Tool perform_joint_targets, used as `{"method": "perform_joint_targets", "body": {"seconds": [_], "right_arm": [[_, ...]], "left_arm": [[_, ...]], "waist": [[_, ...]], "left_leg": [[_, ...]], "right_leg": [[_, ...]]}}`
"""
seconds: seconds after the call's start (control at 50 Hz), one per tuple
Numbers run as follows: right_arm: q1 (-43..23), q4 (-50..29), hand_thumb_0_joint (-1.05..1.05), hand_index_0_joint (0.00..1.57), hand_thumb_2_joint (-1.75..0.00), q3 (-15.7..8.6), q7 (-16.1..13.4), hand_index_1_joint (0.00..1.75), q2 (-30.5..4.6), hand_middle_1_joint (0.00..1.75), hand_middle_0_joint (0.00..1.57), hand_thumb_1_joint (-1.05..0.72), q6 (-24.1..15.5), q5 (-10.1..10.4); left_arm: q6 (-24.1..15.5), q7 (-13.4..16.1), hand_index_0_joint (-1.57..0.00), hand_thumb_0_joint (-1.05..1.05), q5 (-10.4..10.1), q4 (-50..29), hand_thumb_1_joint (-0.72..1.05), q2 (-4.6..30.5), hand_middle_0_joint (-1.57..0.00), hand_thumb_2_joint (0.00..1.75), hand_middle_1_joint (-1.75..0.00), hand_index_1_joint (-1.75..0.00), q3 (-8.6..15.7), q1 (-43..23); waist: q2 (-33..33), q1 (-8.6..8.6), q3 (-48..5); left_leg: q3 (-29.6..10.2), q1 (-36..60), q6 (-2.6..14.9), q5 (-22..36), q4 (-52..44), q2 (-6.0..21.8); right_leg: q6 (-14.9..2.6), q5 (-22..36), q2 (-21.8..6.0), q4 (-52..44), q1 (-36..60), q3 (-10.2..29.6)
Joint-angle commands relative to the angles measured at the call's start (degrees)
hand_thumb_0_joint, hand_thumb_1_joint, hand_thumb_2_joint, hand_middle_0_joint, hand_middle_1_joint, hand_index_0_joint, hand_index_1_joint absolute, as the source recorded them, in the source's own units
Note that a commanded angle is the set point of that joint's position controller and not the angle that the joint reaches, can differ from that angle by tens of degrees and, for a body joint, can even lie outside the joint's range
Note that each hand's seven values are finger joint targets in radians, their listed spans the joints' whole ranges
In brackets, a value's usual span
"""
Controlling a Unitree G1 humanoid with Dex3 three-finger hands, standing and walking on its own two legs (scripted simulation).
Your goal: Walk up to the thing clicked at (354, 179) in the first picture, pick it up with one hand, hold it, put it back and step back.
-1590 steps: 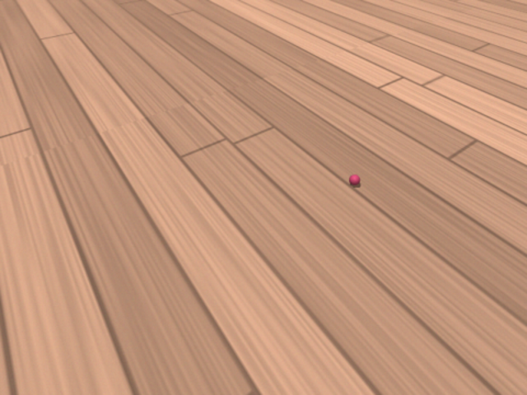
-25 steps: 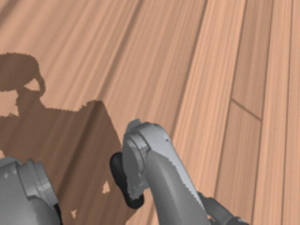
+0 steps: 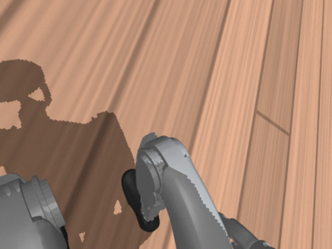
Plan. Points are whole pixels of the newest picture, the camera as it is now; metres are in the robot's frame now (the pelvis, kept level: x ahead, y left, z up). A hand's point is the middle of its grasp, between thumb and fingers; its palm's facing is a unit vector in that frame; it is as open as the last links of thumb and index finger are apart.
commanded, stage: settle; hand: left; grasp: from above
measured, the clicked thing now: out of the picture +0.46 +0.37 -0.27
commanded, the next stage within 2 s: lift in 0.78 s
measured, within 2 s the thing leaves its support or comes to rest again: neither
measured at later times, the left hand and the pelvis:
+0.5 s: hand out of the picture +0.43 +0.38 -0.16, palm faces -0.43 -0.13 -0.90, open 7.4 cm; pelvis +0.00 +0.00 +0.01, yaw +4 degrees
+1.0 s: hand out of the picture +0.43 +0.38 -0.11, palm faces -0.44 -0.12 -0.89, open 7.4 cm; pelvis -0.01 -0.01 +0.03, yaw +6 degrees
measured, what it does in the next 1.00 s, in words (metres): stands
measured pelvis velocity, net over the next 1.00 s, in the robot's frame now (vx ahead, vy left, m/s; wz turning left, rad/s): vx -0.01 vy -0.01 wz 0.11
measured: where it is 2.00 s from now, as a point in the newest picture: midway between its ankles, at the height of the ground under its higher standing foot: (106, 232)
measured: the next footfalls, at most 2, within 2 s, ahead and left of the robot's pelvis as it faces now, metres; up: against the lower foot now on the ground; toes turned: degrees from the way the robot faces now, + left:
none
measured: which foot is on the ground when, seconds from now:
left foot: down 0.00-1.00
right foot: down 0.00-1.00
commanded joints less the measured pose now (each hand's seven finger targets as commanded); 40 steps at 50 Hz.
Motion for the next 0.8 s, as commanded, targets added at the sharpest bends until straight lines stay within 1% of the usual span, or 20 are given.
{"method": "perform_joint_targets", "body": {"seconds": [0.0, 0.02, 0.04, 0.08, 0.1, 0.12, 0.14, 0.16, 0.2, 0.28, 0.3, 0.36, 0.48, 0.54, 0.58, 0.64, 0.68, 0.7, 0.74, 0.78], "right_arm": [[9.5, 1.2, 0.0, 0.2, -0.9, -7.1, -0.7, 0.3, -18.5, 0.3, 0.2, -0.9, 0.6, 0.9], [9.0, 0.6, 0.0, 0.2, -0.9, -7.3, -0.6, 0.3, -18.2, 0.3, 0.2, -0.91, 0.8, 1.0], [8.9, 0.9, 0.0, 0.2, -0.9, -7.5, -0.5, 0.3, -18.2, 0.3, 0.2, -0.91, 1.2, 1.1], [9.7, 0.9, 0.0, 0.2, -0.9, -8.5, -0.2, 0.3, -17.8, 0.3, 0.2, -0.9, 1.6, 1.9], [10.1, 1.3, 0.0, 0.2, -0.9, -8.7, -0.1, 0.3, -17.3, 0.3, 0.2, -0.9, 2.1, 1.7], [9.9, 1.1, 0.0, 0.2, -0.9, -9.2, -0.1, 0.3, -17.3, 0.3, 0.2, -0.9, 2.4, 2.2], [10.6, 0.8, 0.0, 0.2, -0.9, -9.6, 0.0, 0.3, -17.4, 0.3, 0.2, -0.9, 2.6, 2.5], [11.2, 0.9, 0.0, 0.2, -0.9, -9.8, 0.1, 0.3, -17.0, 0.3, 0.2, -0.9, 2.8, 2.6], [10.9, 0.9, 0.0, 0.2, -0.9, -10.6, 0.1, 0.3, -16.4, 0.3, 0.2, -0.9, 3.5, 3.5], [12.6, 1.1, 0.0, 0.2, -0.9, -12.1, -0.2, 0.3, -15.8, 0.3, 0.2, -0.9, 4.7, 4.6], [12.4, 1.0, 0.0, 0.2, -0.9, -12.4, -0.3, 0.3, -15.4, 0.3, 0.2, -0.91, 5.0, 5.1], [13.4, 0.9, 0.0, 0.2, -0.9, -13.3, -0.8, 0.3, -15.3, 0.3, 0.2, -0.9, 6.0, 5.6], [13.9, 0.3, 0.0, 0.2, -0.9, -14.5, -2.0, 0.3, -14.0, 0.3, 0.2, -0.9, 8.0, 6.6], [14.6, 0.2, 0.0, 0.2, -0.9, -14.6, -2.5, 0.3, -13.3, 0.3, 0.2, -0.9, 9.0, 6.8], [14.8, 0.0, 0.0, 0.2, -0.9, -15.2, -2.9, 0.3, -13.3, 0.3, 0.2, -0.91, 9.7, 6.9], [15.3, 0.0, 0.0, 0.2, -0.9, -15.8, -3.4, 0.3, -13.2, 0.3, 0.2, -0.91, 10.5, 7.2], [15.4, 0.0, 0.0, 0.2, -0.9, -16.2, -3.8, 0.3, -13.4, 0.3, 0.2, -0.91, 11.0, 7.4], [15.6, -0.2, 0.0, 0.2, -0.9, -16.4, -4.0, 0.3, -13.4, 0.3, 0.2, -0.9, 11.3, 7.5], [16.0, 0.1, 0.0, 0.2, -0.9, -16.4, -4.3, 0.3, -12.4, 0.3, 0.2, -0.91, 11.8, 7.7], [16.4, -0.2, 0.0, 0.2, -0.9, -16.6, -4.6, 0.3, -12.4, 0.3, 0.2, -0.9, 12.3, 7.8]], "left_arm": [[1.5, -0.1, -1.15, 0.0, -1.9, -11.3, 0.84, 13.7, -1.09, 0.5, -0.66, -0.59, 0.8, -11.6], [1.1, -0.6, -1.14, 0.0, -2.5, -16.2, 0.82, 13.9, -1.08, 0.49, -0.64, -0.58, 1.1, -13.8], [1.9, -1.3, -1.15, 0.0, -2.7, -12.0, 0.83, 12.2, -1.09, 0.51, -0.67, -0.6, 0.8, -9.0], [2.2, -2.7, -1.15, 0.0, -3.3, -16.2, 0.83, 11.5, -1.08, 0.49, -0.65, -0.58, 0.7, -10.1], [2.6, -3.2, -1.14, 0.0, -3.5, -15.3, 0.83, 10.5, -1.07, 0.48, -0.65, -0.58, 0.9, -9.2], [2.9, -3.9, -1.14, 0.0, -3.9, -15.8, 0.83, 10.3, -1.08, 0.49, -0.64, -0.57, 0.9, -8.7], [2.8, -4.5, -1.14, 0.0, -4.3, -18.2, 0.83, 10.2, -1.08, 0.48, -0.63, -0.57, 1.2, -10.3], [3.2, -5.3, -1.15, 0.0, -4.4, -17.2, 0.83, 8.3, -1.08, 0.47, -0.63, -0.56, 0.5, -9.4], [3.1, -6.8, -1.13, 0.0, -4.7, -20.2, 0.8, 7.6, -1.07, 0.47, -0.61, -0.55, 0.0, -10.6], [2.8, -10.3, -1.1, 0.0, -5.0, -21.5, 0.76, 4.0, -1.04, 0.46, -0.61, -0.55, -1.4, -11.3], [2.6, -11.1, -1.09, 0.0, -5.1, -22.1, 0.75, 3.8, -1.04, 0.46, -0.61, -0.55, -1.6, -11.7], [2.1, -12.7, -1.1, 0.0, -5.1, -23.9, 0.76, 2.2, -1.05, 0.48, -0.62, -0.56, -2.1, -12.2], [1.4, -14.4, -1.1, 0.0, -4.2, -27.0, 0.76, 3.1, -1.05, 0.52, -0.63, -0.58, -0.9, -13.0], [1.5, -14.9, -1.09, 0.0, -3.6, -28.3, 0.75, 3.3, -1.03, 0.52, -0.65, -0.59, -0.4, -13.4], [1.7, -15.0, -1.09, 0.0, -3.6, -29.2, 0.75, 3.9, -1.04, 0.52, -0.64, -0.59, 0.7, -13.1], [2.2, -16.1, -1.08, 0.0, -3.4, -29.8, 0.74, 2.3, -1.03, 0.54, -0.66, -0.61, -0.4, -13.8], [2.6, -16.8, -1.08, 0.0, -3.4, -29.0, 0.75, 2.0, -1.04, 0.56, -0.66, -0.62, -0.4, -12.9], [2.5, -17.0, -1.09, 0.0, -3.5, -30.5, 0.76, 2.8, -1.04, 0.57, -0.66, -0.61, 0.1, -14.1], [2.8, -18.0, -1.1, 0.0, -3.5, -30.9, 0.77, 1.6, -1.05, 0.58, -0.68, -0.63, -0.9, -14.0], [3.0, -18.6, -1.1, 0.0, -3.9, -30.9, 0.78, 1.8, -1.05, 0.59, -0.69, -0.64, -0.5, -13.7]], "waist": [[40.0, 0.76, -41.4], [41.2, 1.31, -43.9], [39.6, 1.6, -43.5], [39.9, 2.31, -43.4], [39.3, 2.19, -43.9], [37.6, 3.03, -43.6], [37.5, 2.44, -43.7], [36.4, 2.31, -42.9], [35.8, 3.35, -43.9], [32.3, 2.74, -43.3], [32.4, 3.44, -43.5], [31.4, 3.41, -44.3], [31.4, 5.4, -46.8], [31.3, 5.73, -48.6], [31.4, 6.67, -49.7], [31.3, 6.07, -49.2], [31.3, 6.32, -48.3], [31.4, 6.51, -49.3], [31.6, 6.4, -50.4], [29.8, 6.46, -50.9]], "left_leg": [[6.5, 34.0, -0.22, 17.4, -15.8, 2.1], [6.4, 34.6, -0.36, 18.6, -16.1, 1.9], [6.6, 34.3, -0.07, 18.8, -16.0, 1.9], [7.0, 33.4, -0.07, 19.3, -16.3, 1.5], [7.3, 32.3, 0.13, 18.0, -16.5, 1.6], [7.5, 31.6, 0.4, 17.8, -16.1, 1.5], [7.7, 30.7, 0.4, 17.4, -16.3, 1.3], [7.8, 30.0, 0.58, 16.5, -16.6, 1.1], [8.1, 29.3, 0.86, 14.0, -17.4, 1.0], [8.4, 27.0, 1.27, 11.4, -18.1, 0.5], [8.4, 27.1, 1.29, 10.7, -18.3, 0.5], [8.3, 28.1, 1.11, 11.0, -18.9, 0.1], [9.8, 28.0, 1.21, 10.5, -19.4, -0.6], [10.9, 28.2, 1.48, 12.5, -19.2, -0.8], [11.4, 28.2, 1.49, 13.1, -19.4, -1.0], [11.3, 29.5, 1.42, 12.7, -20.4, -1.2], [10.8, 30.2, 1.31, 11.5, -21.5, -1.3], [10.9, 30.4, 1.36, 11.1, -21.7, -1.4], [11.4, 31.1, 1.49, 11.9, -22.1, -1.3], [11.9, 30.1, 1.8, 12.1, -21.9, -1.5]], "right_leg": [[-4.51, 17.8, 1.5, -10.6, 19.7, -4.8], [-4.56, 18.7, 1.3, -10.6, 19.9, -4.9], [-4.49, 18.9, 1.6, -10.8, 20.5, -4.7], [-4.67, 19.0, 1.2, -10.7, 19.4, -4.2], [-4.67, 18.4, 1.5, -11.2, 19.9, -4.2], [-4.63, 18.1, 1.5, -11.5, 18.8, -3.8], [-4.69, 17.9, 1.2, -11.9, 19.3, -3.8], [-4.63, 17.6, 1.1, -12.2, 19.5, -3.5], [-4.81, 15.7, 1.2, -12.6, 18.6, -3.0], [-4.82, 13.6, 0.8, -13.5, 18.3, -2.3], [-4.94, 12.8, 0.7, -13.3, 17.4, -1.9], [-5.0, 12.7, 0.2, -13.6, 16.9, -2.0], [-5.35, 11.4, -0.3, -14.2, 17.0, -0.5], [-5.13, 13.1, -0.3, -14.8, 18.7, 0.2], [-5.26, 13.2, -0.5, -15.2, 18.8, 0.6], [-5.64, 12.6, -0.7, -15.6, 17.2, 0.5], [-5.81, 11.4, -1.0, -15.5, 15.6, 0.2], [-5.86, 10.8, -1.0, -15.9, 15.6, 0.2], [-5.69, 11.7, -0.9, -16.1, 17.4, 1.0], [-5.53, 11.8, -1.0, -17.1, 18.3, 1.3]]}}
